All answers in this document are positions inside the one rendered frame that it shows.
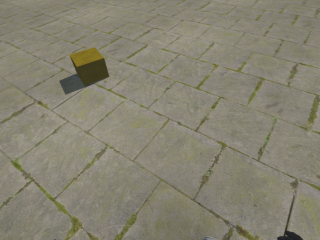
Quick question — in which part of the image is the carton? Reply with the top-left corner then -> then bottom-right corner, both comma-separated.
69,47 -> 109,86

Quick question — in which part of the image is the robot right hand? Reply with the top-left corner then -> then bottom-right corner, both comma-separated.
277,230 -> 303,240

